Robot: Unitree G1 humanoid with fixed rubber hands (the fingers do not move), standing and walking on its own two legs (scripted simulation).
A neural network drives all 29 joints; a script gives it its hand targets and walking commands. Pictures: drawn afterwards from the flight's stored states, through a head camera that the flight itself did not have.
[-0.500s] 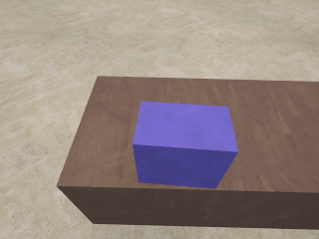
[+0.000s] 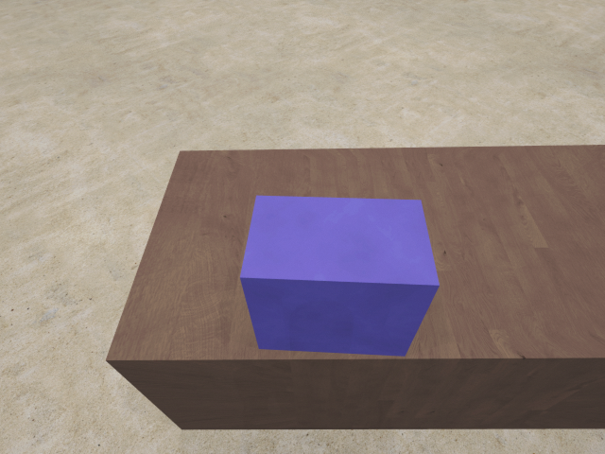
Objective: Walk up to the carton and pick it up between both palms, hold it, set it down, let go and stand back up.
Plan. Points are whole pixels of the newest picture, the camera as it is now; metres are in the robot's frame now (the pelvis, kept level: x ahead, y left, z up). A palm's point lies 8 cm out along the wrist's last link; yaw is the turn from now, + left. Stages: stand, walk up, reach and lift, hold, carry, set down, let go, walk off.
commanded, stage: walk up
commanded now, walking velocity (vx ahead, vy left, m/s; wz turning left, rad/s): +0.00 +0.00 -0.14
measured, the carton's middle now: (334, 279) +0.43 -0.03 -0.10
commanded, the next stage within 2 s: stand in 1.50 s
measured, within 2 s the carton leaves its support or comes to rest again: neither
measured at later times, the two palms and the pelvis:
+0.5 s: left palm out of the picture +0.02 +0.15 -0.13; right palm out of the picture -0.06 -0.29 -0.15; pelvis -0.01 -0.07 +0.00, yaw -1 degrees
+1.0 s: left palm out of the picture -0.06 +0.22 -0.15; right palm out of the picture +0.02 -0.27 -0.14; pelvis -0.01 -0.02 -0.01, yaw +0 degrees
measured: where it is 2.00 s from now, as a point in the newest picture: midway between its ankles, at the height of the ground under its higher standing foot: outside the picture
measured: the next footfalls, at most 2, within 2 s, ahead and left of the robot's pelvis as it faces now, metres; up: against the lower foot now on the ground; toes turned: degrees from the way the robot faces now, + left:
right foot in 0.36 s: +0.04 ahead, -0.19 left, +0.00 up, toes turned -4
left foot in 0.62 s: +0.02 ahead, +0.05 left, +0.00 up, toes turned +2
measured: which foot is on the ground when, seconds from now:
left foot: down 0.00-0.36, up 0.38-0.60, down 0.62-0.78, up 0.80-1.00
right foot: down 0.00-0.12, up 0.14-0.34, down 0.36-1.00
